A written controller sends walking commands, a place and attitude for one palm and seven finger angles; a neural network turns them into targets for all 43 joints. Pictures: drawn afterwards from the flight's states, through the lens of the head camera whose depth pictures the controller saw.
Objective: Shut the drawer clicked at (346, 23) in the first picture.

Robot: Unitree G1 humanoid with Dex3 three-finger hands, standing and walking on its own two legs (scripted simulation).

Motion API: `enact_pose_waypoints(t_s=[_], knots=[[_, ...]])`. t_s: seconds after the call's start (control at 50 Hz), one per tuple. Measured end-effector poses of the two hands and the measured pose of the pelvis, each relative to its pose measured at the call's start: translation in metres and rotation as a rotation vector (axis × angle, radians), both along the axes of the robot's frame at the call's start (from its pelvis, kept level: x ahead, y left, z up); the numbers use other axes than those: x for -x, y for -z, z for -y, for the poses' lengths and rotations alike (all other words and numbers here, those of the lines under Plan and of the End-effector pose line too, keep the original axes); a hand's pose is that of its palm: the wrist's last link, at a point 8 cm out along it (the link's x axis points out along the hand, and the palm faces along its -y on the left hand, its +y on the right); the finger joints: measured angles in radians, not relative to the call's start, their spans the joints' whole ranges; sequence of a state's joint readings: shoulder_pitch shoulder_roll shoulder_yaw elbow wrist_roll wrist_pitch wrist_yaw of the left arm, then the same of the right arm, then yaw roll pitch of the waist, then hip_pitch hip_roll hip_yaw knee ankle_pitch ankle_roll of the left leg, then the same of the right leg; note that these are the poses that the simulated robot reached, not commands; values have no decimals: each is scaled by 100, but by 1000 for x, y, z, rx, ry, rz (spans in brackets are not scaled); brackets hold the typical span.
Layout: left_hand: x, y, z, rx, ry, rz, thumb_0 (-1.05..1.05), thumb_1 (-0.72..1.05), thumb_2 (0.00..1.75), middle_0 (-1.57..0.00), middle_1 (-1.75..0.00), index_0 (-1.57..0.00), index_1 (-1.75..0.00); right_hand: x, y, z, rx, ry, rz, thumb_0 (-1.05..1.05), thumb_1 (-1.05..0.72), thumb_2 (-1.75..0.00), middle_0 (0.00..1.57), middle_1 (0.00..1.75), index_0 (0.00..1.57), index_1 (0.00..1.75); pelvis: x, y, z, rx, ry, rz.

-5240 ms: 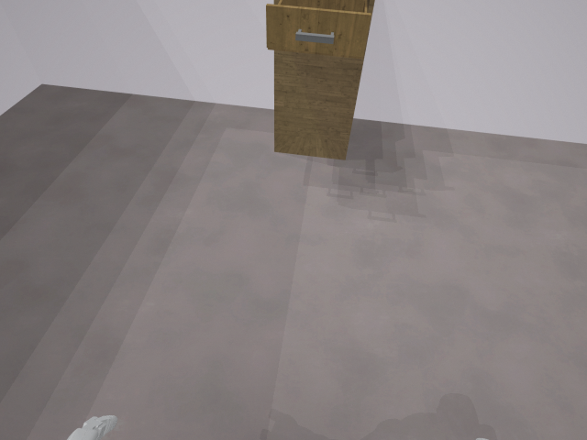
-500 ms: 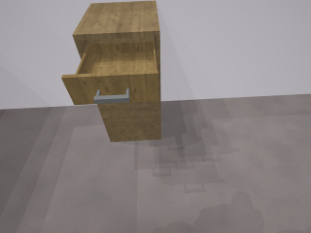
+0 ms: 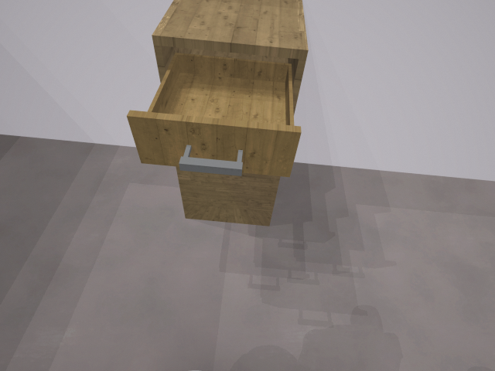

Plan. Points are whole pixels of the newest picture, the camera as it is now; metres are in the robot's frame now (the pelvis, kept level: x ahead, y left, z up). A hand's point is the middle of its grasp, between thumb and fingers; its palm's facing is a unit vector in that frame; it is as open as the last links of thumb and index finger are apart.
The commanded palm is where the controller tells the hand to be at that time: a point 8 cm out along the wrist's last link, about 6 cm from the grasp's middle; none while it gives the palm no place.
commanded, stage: take the last steps up to it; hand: left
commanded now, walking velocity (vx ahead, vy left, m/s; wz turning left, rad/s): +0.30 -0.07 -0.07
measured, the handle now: (212, 159) +0.51 +0.14 +0.01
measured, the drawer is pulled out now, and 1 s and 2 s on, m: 0.30 0.30 0.30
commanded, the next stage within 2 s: come to a stop and stand still in 0.48 s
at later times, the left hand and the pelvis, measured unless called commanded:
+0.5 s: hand (197, 287) +0.29 +0.13 -0.15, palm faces -0.11 -0.97 -0.21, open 7.4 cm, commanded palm none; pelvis +0.16 -0.04 +0.00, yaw -3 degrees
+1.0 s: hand (198, 314) +0.24 +0.12 -0.14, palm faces +0.06 -0.95 -0.30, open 7.3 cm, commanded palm none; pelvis +0.19 -0.08 +0.01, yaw -1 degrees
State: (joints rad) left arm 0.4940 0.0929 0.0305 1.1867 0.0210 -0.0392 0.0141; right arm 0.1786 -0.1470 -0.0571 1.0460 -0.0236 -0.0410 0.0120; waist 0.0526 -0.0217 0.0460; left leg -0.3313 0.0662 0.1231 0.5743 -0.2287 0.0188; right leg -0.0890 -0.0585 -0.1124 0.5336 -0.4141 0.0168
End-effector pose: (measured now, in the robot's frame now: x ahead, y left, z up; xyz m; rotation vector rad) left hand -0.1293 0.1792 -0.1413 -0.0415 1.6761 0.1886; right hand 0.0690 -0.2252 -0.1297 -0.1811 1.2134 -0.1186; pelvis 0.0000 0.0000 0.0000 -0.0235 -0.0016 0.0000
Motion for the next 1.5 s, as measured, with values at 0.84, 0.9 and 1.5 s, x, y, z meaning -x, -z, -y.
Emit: enact_pose_waypoints(t_s=[0.84,0.9,1.5], knots=[[-415,-34,37,-222,208,439,-2,93,90,-20,-30,-20,-30,-173,20,100,-47,112,-116,0,-91,-90,19,30,19,30,-209,-11,89,-63,33,8],[-395,-35,30,-238,184,411,-1,92,90,-20,-30,-20,-30,-199,16,102,-39,79,-53,0,-91,-90,19,30,19,30,-202,-12,85,-71,31,11],[-237,-22,-49,-184,196,336,0,91,90,-20,-30,-20,-30,-34,25,-11,-95,90,-92,0,-91,-90,20,30,20,30,-100,-4,-4,-47,27,45]])
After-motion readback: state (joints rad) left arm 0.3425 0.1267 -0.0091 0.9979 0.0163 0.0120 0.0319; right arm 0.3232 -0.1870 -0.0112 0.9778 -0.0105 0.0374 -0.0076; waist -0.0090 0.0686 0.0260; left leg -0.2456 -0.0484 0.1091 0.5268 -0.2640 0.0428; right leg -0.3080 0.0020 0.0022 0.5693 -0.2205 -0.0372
